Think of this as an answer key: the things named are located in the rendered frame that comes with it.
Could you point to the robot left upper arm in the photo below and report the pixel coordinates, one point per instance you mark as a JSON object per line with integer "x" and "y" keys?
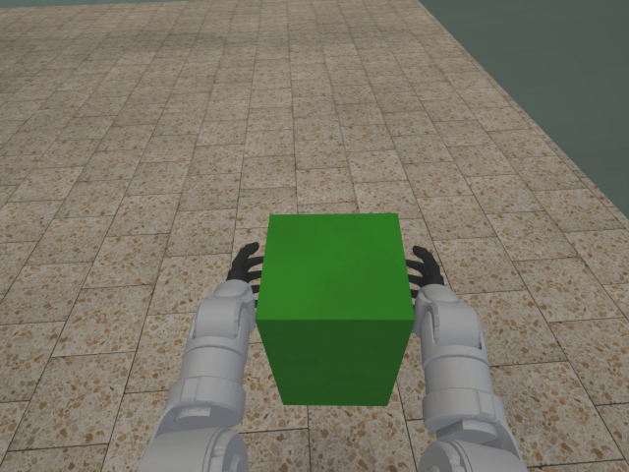
{"x": 218, "y": 449}

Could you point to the robot right upper arm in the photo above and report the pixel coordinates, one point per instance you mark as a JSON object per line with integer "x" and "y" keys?
{"x": 449, "y": 455}

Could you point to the left robot hand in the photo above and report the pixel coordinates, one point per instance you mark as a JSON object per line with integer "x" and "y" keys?
{"x": 242, "y": 264}

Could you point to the robot left forearm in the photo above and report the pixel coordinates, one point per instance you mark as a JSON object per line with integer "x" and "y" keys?
{"x": 209, "y": 391}

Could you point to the carton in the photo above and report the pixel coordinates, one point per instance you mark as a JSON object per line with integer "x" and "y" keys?
{"x": 334, "y": 307}

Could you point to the right robot hand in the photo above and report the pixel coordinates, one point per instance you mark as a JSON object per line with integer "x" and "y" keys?
{"x": 430, "y": 270}

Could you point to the robot right forearm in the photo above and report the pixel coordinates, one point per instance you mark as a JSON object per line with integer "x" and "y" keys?
{"x": 460, "y": 403}

